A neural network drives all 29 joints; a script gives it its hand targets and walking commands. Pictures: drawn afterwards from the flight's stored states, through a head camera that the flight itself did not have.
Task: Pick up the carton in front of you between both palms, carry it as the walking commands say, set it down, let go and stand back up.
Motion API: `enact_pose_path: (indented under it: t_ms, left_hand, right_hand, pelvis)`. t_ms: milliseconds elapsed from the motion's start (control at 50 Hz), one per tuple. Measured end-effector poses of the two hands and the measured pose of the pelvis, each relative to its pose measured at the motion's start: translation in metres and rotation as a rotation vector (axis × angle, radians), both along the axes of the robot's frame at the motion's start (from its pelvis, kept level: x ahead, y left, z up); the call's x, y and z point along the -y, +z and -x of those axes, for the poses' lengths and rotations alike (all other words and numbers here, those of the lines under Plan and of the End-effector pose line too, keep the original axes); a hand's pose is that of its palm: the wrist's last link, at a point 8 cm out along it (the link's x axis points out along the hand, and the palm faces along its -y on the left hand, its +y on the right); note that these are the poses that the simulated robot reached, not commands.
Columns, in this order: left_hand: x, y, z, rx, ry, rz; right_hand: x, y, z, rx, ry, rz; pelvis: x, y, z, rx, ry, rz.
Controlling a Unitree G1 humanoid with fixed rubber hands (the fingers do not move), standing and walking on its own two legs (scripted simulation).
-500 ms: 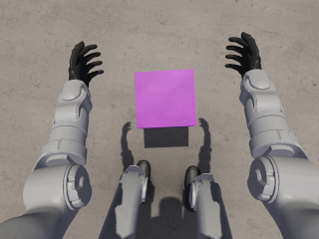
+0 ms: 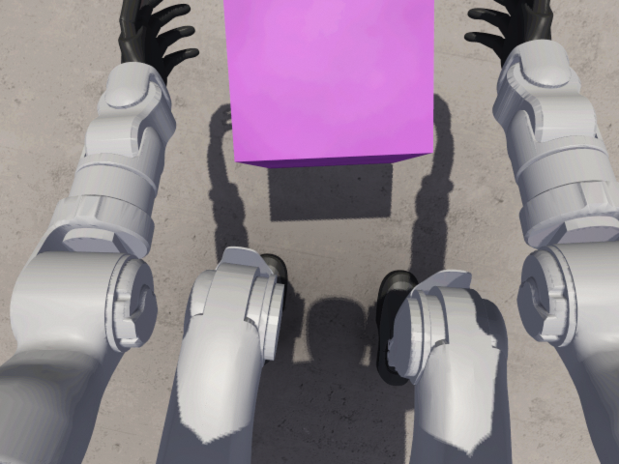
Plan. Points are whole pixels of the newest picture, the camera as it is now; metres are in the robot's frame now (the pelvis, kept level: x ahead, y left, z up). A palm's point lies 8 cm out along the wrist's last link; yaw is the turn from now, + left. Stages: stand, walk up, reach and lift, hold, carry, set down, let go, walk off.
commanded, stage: reach and lift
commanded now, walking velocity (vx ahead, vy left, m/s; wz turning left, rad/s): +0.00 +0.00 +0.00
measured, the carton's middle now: (329, 87) +0.53 +0.04 -0.29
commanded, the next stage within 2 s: none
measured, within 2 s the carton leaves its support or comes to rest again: leaves its support in 0.98 s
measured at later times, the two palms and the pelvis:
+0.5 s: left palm (182, 75) +0.51 +0.21 -0.21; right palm (486, 55) +0.56 -0.14 -0.22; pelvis +0.01 +0.00 -0.04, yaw +1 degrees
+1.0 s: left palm (200, 67) +0.52 +0.18 -0.21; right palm (466, 53) +0.56 -0.12 -0.21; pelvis +0.00 +0.00 -0.05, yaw +1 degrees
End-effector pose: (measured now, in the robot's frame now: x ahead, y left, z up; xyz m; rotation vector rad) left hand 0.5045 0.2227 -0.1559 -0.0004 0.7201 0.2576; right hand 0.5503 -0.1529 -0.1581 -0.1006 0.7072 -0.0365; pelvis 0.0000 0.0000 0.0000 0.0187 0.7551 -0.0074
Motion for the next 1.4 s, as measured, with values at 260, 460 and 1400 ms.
enact_pose_path:
  t_ms: [260,460,1400]
  left_hand:
    - [0.008,-0.067,-0.003,-0.039,-0.014,-0.003]
    - [0.014,-0.059,-0.007,-0.017,-0.006,0.006]
    - [0.048,0.114,0.022,0.029,0.003,0.06]
  right_hand:
    - [-0.002,-0.068,0.0,-0.025,0.007,-0.005]
    - [-0.011,-0.059,-0.008,-0.006,0.035,-0.009]
    - [-0.029,0.117,0.034,0.012,-0.039,-0.067]
  pelvis:
    - [-0.003,-0.039,0.0,0.099,0.002,-0.001]
    - [0.0,-0.042,-0.006,0.086,0.009,-0.007]
    - [0.005,0.026,0.002,0.032,-0.006,-0.002]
